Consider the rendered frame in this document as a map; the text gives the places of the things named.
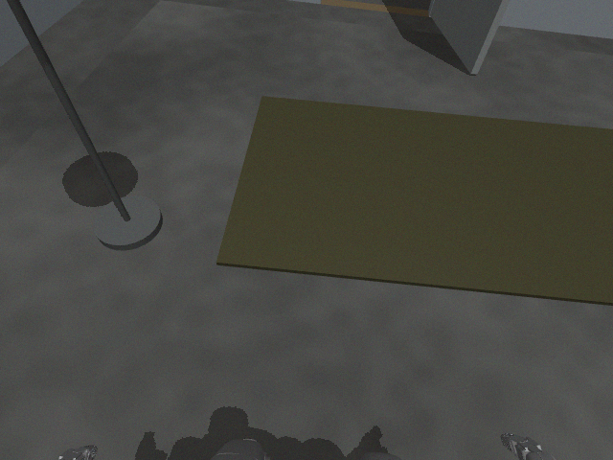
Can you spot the floor lamp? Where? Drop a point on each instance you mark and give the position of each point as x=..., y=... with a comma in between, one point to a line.
x=126, y=222

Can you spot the right robot hand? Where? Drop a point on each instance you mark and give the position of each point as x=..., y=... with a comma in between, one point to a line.
x=524, y=448

